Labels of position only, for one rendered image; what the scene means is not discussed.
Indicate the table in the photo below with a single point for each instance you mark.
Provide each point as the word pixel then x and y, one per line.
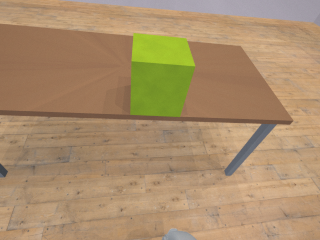
pixel 49 72

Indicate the right robot thigh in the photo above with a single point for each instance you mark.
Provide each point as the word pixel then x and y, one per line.
pixel 178 235

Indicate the right robot shin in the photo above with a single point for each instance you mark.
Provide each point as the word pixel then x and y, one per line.
pixel 172 229

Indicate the carton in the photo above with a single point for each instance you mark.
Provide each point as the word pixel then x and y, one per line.
pixel 162 68

